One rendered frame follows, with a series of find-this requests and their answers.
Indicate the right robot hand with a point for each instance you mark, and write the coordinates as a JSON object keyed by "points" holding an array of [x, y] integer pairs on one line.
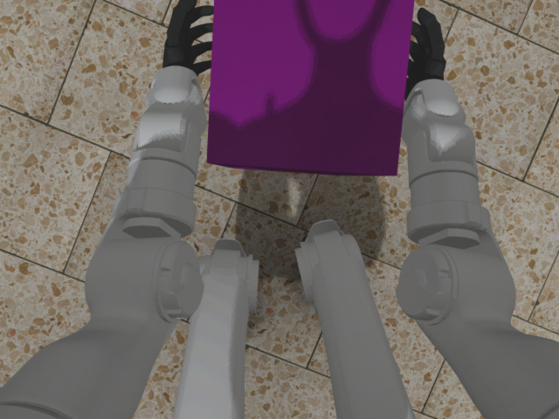
{"points": [[428, 53]]}

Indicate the left robot forearm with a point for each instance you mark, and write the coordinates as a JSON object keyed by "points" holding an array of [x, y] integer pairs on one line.
{"points": [[158, 197]]}

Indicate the carton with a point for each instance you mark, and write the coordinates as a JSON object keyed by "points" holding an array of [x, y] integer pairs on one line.
{"points": [[309, 86]]}

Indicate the robot right upper arm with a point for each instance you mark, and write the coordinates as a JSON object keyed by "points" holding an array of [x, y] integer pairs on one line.
{"points": [[463, 301]]}

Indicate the left robot hand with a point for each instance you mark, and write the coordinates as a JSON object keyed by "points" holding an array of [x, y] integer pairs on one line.
{"points": [[178, 48]]}

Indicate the robot left thigh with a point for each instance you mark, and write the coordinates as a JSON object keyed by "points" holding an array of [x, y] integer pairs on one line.
{"points": [[212, 380]]}

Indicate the right robot shin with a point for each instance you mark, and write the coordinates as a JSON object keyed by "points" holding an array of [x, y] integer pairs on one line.
{"points": [[349, 242]]}

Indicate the right robot forearm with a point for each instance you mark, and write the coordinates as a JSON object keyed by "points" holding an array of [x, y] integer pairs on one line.
{"points": [[443, 174]]}

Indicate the robot left upper arm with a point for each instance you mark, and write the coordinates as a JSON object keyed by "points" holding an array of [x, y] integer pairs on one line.
{"points": [[137, 291]]}

